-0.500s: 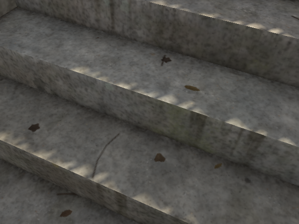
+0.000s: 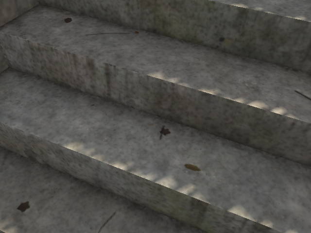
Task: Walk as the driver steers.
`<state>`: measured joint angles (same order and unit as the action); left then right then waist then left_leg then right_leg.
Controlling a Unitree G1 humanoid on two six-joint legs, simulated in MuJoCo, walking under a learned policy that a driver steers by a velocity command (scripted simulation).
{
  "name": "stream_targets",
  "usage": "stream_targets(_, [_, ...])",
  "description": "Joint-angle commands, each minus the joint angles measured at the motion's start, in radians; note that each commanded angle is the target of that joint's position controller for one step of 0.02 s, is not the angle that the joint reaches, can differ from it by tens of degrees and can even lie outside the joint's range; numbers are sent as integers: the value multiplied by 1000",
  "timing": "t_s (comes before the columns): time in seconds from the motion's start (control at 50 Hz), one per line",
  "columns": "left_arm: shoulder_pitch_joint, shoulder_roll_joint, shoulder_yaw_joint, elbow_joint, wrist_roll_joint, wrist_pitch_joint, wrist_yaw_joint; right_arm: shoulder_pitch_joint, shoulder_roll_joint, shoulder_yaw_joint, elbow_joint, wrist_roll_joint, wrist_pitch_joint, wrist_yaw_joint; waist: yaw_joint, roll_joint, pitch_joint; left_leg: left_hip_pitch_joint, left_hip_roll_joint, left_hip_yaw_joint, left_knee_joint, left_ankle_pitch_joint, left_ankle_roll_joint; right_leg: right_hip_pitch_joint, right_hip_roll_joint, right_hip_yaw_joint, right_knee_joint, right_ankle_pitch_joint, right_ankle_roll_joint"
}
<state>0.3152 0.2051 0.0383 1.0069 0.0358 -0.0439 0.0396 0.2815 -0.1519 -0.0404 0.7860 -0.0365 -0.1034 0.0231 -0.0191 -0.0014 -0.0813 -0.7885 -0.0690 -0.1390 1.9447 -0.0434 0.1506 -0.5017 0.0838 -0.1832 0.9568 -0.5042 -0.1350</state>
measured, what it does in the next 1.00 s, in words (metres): climbs, turning right: left foot 0.19 m higher, then right foot 0.18 m higher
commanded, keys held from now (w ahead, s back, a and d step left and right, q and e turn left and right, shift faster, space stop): w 0.24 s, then w+e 0.76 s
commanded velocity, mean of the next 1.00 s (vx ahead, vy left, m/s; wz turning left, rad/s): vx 0.50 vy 0.00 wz -0.32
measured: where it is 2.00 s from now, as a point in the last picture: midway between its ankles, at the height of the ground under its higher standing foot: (203, 80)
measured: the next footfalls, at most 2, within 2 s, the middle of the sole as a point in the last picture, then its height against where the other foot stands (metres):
left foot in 0.38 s outside the picture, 0.19 m higher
right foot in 0.92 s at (188, 161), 0.18 m higher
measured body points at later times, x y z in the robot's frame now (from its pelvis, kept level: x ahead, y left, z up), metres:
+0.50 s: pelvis +0.30 +0.06 +0.15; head +0.33 +0.03 +0.60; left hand +0.31 +0.30 +0.02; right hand +0.49 -0.16 +0.04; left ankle +0.41 +0.13 -0.49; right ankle +0.12 -0.04 -0.38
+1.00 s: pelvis +0.55 -0.03 +0.31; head +0.57 -0.01 +0.76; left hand +0.79 +0.09 +0.20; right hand +0.48 -0.26 +0.19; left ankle +0.45 +0.14 -0.29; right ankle +0.60 -0.09 -0.31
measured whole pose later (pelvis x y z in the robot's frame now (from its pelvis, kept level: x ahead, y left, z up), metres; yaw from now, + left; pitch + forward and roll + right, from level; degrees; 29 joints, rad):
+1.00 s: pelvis +0.55 -0.03 +0.31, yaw -21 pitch +2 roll -2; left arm 0.11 0.15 0.03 0.68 0.02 0.03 0.03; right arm 0.39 -0.16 -0.05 0.85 -0.02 -0.10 0.03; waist -0.02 -0.03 -0.01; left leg -0.38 0.15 0.05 1.32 -0.04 0.03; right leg -0.79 0.11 -0.17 1.26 -0.53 -0.17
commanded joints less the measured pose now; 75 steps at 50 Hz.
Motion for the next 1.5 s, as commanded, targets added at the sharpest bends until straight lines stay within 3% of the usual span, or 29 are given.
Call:
stream_targets(0.02, [15, -121, -28, 43, 3, -57, -29, 6, 136, 60, -105, 14, 32, -14, -70, 74, 209, -398, 15, -62, 172, -90, 8, 37, -246, 391, -571, 124, -4])
stream_targets(0.16, [240, 40, -1, 50, -27, -123, -29, -252, 65, 48, -203, -9, 72, -48, 21, -56, 146, -663, 130, 155, 103, -160, -5, 408, -289, 350, -716, 338, -60])
stream_targets(0.24, [438, -23, -11, 103, -8, -99, -5, -641, 100, 87, -370, -1, 57, -27, 162, -118, 189, -894, 179, 295, 22, -446, -19, 655, -291, 357, -810, 449, -58])
stream_targets(0.3, [449, -21, -12, 101, -54, -55, 41, -700, 149, 128, -432, 15, 75, 21, 174, -63, 136, -413, 190, 330, -416, -412, 4, 508, -313, 295, -1051, 802, -78])
stream_targets(0.36, [304, 168, 22, -7, -43, -102, 2, -135, 38, 52, -256, 64, 81, -1, -102, -226, -236, 442, -8, 349, -729, -298, 34, 462, -340, 224, -614, 2056, -58])
stream_targets(0.38, [221, 255, 53, -26, -77, -135, -31, 38, -70, 13, -216, 37, 91, -22, -220, -269, -366, 603, 10, 259, -871, -317, 51, 500, -334, 214, -373, 2034, -37])
stream_targets(0.4, [238, 186, 47, -65, -103, -169, -60, 130, -157, -27, -168, 7, 65, -40, -208, -146, -430, 866, 223, -108, -1042, -443, 130, 160, -229, 231, -34, 1701, 11])
stream_targets(0.42, [161, 124, 57, -125, -106, -176, -89, 183, -272, -72, -135, -7, 75, -50, -236, 151, -505, 937, 483, -610, -1431, -215, 229, -5, 12, 236, 513, 593, 53])
stream_targets(0.44, [120, 105, 74, -155, -51, -168, -88, 32, -251, -75, -152, 3, 85, -50, -171, 94, -531, 819, 483, -733, -1542, -262, 223, -70, 14, 387, 958, 448, 69])
stream_targets(0.48, [0, -23, 49, -278, -1, -126, -57, -92, -109, -50, -38, 29, 50, -37, -38, -81, -168, 551, 451, -483, -1504, -607, 149, -287, -87, 273, 1052, 530, 39])
stream_targets(0.52, [-10, -134, 10, -323, 6, -83, -42, -49, 65, 4, 99, -6, 18, -36, 69, -57, 66, 317, 394, -232, -1503, -510, 77, -395, -97, 295, 1130, 444, -1])
stream_targets(0.62, [-116, -169, -33, -389, -24, -10, -25, -11, 28, 16, 185, -12, -51, -15, 136, -36, 156, 282, 378, 151, -1677, -196, -32, -594, -79, 330, 1112, 392, -19])
stream_targets(0.74, [-414, -153, -57, -503, -16, 22, 3, 175, -62, 9, 252, -3, -66, 13, 88, -25, 169, 536, 304, 314, -1782, -243, -83, -883, -73, 202, 1192, 258, -53])
stream_targets(0.82, [-586, -136, -75, -575, -30, 47, -33, 254, -143, -12, 234, 19, -46, -59, 3, 93, 110, 670, 312, 405, -2005, 26, 1, -653, -150, 11, 714, 117, -32])
stream_targets(0.88, [-293, -121, -58, -457, -64, 62, -18, 272, -245, -23, 184, 65, -34, -87, 92, 214, -103, 796, 374, 477, -1656, 1466, 45, -126, 22, -153, 392, -84, -48])
stream_targets(0.9, [-97, -63, -35, -407, -29, 60, -5, 224, -272, -31, 151, 75, -28, -70, 149, 287, -230, 900, 424, 456, -1407, 1713, 48, -15, 50, -88, 320, -113, -91])
stream_targets(0.94, [32, 120, 39, -371, -14, 44, 7, 62, -270, -45, -26, 64, -31, -16, 197, 113, -298, 473, 294, 394, -808, 1083, -62, 302, -88, 514, -121, -247, -186])
stream_targets(0.96, [-31, 219, 94, -394, -26, 64, 15, -96, -213, -57, -122, 29, -35, 22, 184, -90, -287, 130, 66, 226, -368, -21, -118, 350, -211, 1133, -572, -513, -224])
stream_targets(0.98, [-171, 233, 102, -421, -5, 69, 6, -106, -88, -38, -181, -12, -35, 38, 113, -16, -254, -26, 68, 28, 9, -36, -129, 293, -267, 1217, -687, -484, -187])
stream_targets(1.06, [-106, -4, 38, -179, -6, -17, -25, -105, 83, 41, -277, -28, -14, -16, -49, 60, 129, -314, 104, 59, 281, 19, -65, -6, -174, 745, -541, -45, -92])
stream_targets(1.14, [-22, -3, 24, -122, -23, -61, -44, -149, 63, 66, -272, -31, 35, -39, -54, 74, 190, -377, 154, 118, 7, 0, -83, -38, -96, 456, -507, 290, -34])
stream_targets(1.22, [176, 86, 38, -83, 5, -83, -41, -408, 113, 95, -380, -17, 33, -61, 74, -86, 135, -766, 121, 193, 380, -315, -70, 315, -200, 581, -610, 546, -54])
stream_targets(1.3, [255, 109, 55, -85, -36, -39, 11, -617, 117, 122, -499, -10, 57, -31, 148, -59, 64, -454, 118, 265, -204, -348, -75, 318, -190, 553, -856, 725, -86])
stream_targets(1.34, [148, 109, 64, -138, -22, -20, 28, -485, 135, 116, -434, 0, 72, -28, 45, -97, -78, -9, 69, 304, -493, -394, -23, 302, -169, 356, -779, 1332, -44])
stream_targets(1.38, [50, 215, 101, -231, -41, -56, 13, -180, 18, 59, -347, 43, 79, -55, -91, -177, -326, 410, 18, 264, -691, -263, -14, 359, -209, 430, -542, 2043, 0])
stream_targets(1.42, [-67, 227, 120, -271, -78, -124, -39, 20, -136, -10, -282, 27, 75, -86, -215, -59, -414, 718, 144, 23, -1099, -104, 36, 298, -153, 444, -92, 1508, 43])
stream_targets(1.44, [-51, 94, 94, -357, -76, -112, -65, 13, -222, -36, -245, 8, 79, -95, -144, 362, -478, 876, 519, -524, -1348, 519, 256, -59, 127, 346, 462, 187, 147])
stream_targets(1.46, [-31, 82, 85, -360, 0, -99, -79, -60, -167, -40, -267, 24, 96, -97, -98, 246, -502, 758, 468, -685, -1440, 344, 254, -118, 94, 427, 818, 192, 146])
stream_targets(1.5, [-11, -28, 57, -349, 29, -41, -68, -183, 10, -13, -158, 29, 90, -96, 57, -47, -108, 442, 362, -419, -1371, -344, 150, -283, 15, 372, 849, 376, 120])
